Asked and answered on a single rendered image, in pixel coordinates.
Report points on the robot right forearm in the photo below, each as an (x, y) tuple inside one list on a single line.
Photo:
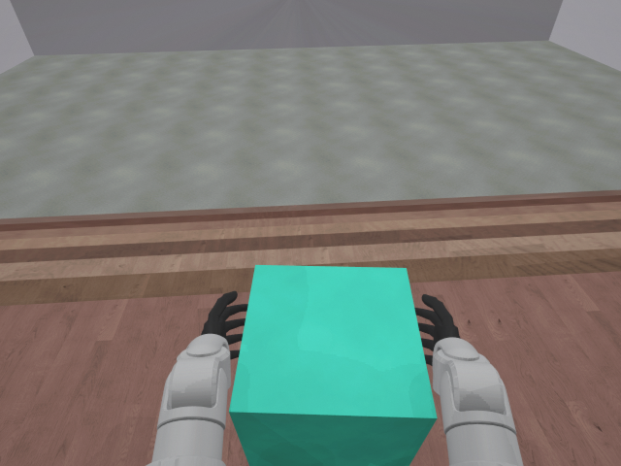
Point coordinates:
[(476, 414)]

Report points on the right robot hand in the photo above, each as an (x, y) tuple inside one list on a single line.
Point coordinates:
[(443, 321)]

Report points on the left robot hand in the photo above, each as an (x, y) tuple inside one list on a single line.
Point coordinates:
[(216, 323)]

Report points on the robot left forearm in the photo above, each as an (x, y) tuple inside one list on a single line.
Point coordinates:
[(192, 416)]

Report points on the carton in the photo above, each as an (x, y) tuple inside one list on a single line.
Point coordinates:
[(331, 370)]

